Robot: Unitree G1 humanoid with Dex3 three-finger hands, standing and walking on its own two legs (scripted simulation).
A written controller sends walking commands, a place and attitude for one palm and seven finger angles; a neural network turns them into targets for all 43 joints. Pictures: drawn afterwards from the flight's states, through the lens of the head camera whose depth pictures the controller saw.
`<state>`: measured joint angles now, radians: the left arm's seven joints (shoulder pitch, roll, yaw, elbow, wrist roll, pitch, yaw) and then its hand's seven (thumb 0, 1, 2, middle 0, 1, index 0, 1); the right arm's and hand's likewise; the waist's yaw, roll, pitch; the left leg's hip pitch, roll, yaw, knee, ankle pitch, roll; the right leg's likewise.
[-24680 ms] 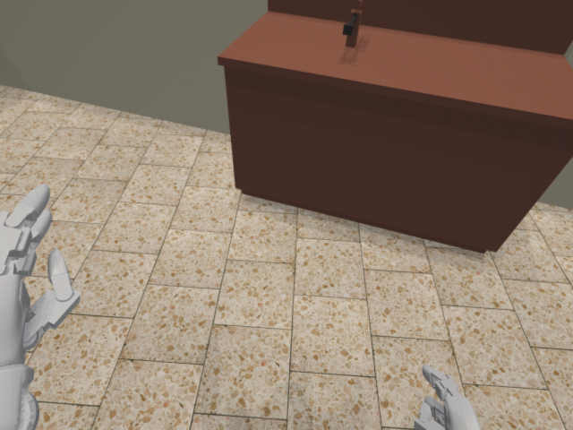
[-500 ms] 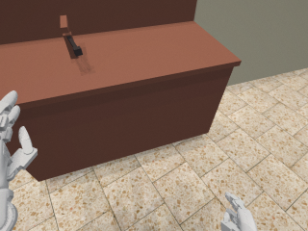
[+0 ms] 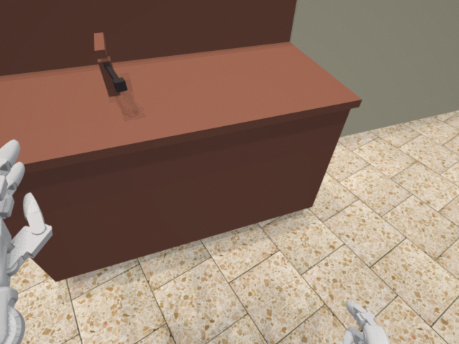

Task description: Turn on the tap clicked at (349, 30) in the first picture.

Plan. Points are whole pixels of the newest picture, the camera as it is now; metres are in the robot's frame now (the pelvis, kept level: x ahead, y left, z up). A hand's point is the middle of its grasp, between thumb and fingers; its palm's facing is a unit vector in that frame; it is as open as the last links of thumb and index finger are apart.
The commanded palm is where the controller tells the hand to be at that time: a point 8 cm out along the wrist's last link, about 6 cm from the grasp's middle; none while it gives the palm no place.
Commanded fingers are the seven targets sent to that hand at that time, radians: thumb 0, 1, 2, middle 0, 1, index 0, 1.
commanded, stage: take the last steps up to it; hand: left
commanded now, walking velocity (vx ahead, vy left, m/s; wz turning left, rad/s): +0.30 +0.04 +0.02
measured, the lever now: (120, 85) +0.73 +0.35 +0.09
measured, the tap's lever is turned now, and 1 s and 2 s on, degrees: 12 12 12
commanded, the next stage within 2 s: come to a stop and stand still in 1.04 s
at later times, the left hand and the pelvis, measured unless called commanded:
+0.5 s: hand (91, 175) +0.30 +0.23 +0.18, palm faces +0.44 -0.81 -0.39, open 7.4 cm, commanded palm +0.25 +0.26 +0.19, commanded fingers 0.00 0.90 0.90 -0.20 -0.30 -0.20 -0.30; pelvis +0.10 -0.02 +0.01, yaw +2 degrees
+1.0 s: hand (116, 117) +0.47 +0.25 +0.17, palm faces +0.47 -0.77 -0.43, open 7.4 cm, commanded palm +0.41 +0.28 +0.19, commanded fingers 0.00 0.90 0.90 -0.20 -0.30 -0.20 -0.30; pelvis +0.26 -0.01 +0.00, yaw +1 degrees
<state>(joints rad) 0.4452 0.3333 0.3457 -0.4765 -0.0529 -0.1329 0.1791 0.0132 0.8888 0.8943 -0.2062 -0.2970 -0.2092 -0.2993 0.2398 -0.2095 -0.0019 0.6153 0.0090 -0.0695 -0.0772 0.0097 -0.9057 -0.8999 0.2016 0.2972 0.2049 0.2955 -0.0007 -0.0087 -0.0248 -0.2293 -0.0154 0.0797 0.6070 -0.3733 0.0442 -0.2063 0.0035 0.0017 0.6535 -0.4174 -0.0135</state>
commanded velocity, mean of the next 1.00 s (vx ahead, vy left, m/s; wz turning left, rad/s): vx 0.27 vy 0.05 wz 0.02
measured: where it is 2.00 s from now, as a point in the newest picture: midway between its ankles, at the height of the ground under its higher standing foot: (232, 329)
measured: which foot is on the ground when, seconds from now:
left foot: down 0.00-0.24, up 0.26-0.52, down 0.54-0.72, up 0.74-0.96, down 0.98-1.00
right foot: up 0.00-0.20, down 0.22-0.98, up 1.00-1.00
